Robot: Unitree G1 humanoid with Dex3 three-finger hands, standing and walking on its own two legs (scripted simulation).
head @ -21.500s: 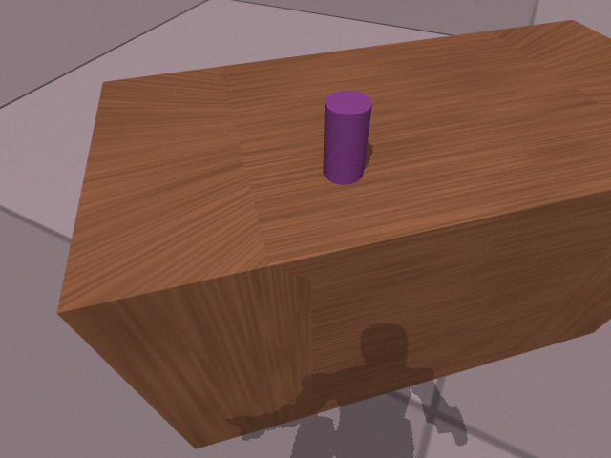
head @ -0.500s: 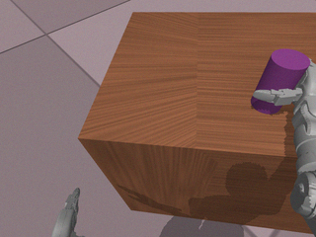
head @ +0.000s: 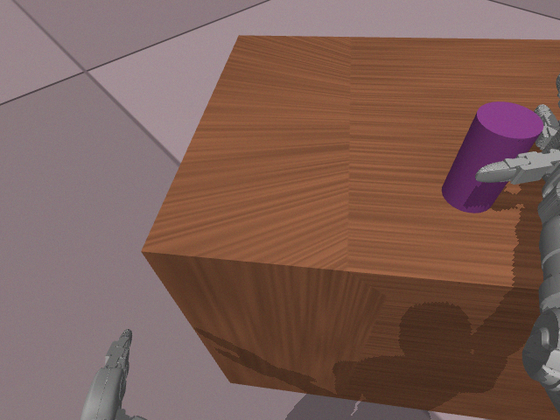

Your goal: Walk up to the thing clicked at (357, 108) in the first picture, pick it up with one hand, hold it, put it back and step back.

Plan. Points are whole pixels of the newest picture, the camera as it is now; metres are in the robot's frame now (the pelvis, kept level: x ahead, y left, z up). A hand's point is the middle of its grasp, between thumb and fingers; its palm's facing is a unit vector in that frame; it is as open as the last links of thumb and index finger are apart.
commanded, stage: withdraw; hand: right
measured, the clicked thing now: (485, 161) +0.48 -0.21 +0.12
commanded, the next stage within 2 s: rise in 0.12 s
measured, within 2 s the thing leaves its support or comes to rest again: neither
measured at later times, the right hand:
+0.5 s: hand out of the picture +0.45 -0.35 +0.24, palm faces +0.44 +0.87 -0.23, open 17.6 cm
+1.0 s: hand out of the picture +0.25 -0.27 +0.22, palm faces +0.41 +0.80 -0.44, open 17.5 cm
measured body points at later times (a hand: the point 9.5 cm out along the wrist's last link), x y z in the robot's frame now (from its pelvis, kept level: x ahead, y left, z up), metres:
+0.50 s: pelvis +0.01 +0.00 +0.01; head +0.05 +0.00 +0.46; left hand +0.15 +0.25 -0.06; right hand +0.42 -0.40 +0.26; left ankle +0.01 +0.13 -0.71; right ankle +0.00 -0.13 -0.71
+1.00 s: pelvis +0.01 +0.00 +0.02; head +0.02 +0.02 +0.47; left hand +0.17 +0.25 -0.08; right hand +0.23 -0.31 +0.25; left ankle +0.01 +0.13 -0.71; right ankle +0.00 -0.13 -0.71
